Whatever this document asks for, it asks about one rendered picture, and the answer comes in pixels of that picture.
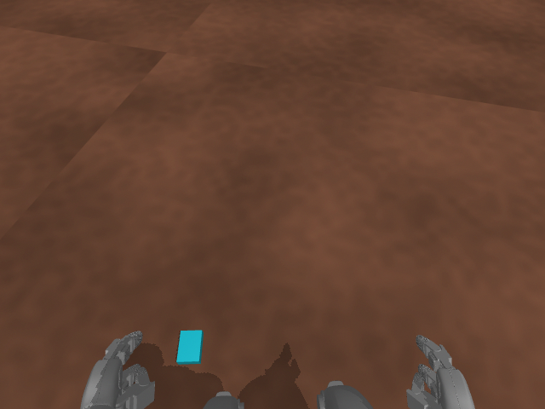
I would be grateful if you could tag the left robot hand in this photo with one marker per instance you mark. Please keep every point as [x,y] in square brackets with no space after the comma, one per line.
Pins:
[109,385]

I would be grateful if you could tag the right robot hand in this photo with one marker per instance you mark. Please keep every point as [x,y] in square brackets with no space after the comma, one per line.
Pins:
[449,389]

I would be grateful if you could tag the small box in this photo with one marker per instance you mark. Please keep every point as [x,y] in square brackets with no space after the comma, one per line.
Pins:
[190,347]

